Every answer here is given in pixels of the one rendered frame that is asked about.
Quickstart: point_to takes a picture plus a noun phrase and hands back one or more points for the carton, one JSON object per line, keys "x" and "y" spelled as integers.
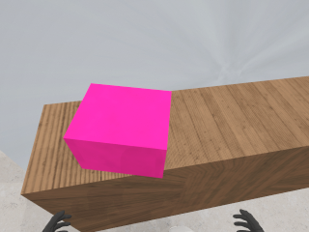
{"x": 121, "y": 129}

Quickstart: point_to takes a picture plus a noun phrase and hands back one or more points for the pedestal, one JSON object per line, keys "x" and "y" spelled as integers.
{"x": 226, "y": 144}

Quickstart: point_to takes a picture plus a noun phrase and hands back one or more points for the left robot hand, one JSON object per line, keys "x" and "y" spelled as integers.
{"x": 53, "y": 224}

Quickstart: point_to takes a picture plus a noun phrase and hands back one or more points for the right robot hand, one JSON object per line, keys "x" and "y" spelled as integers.
{"x": 252, "y": 224}

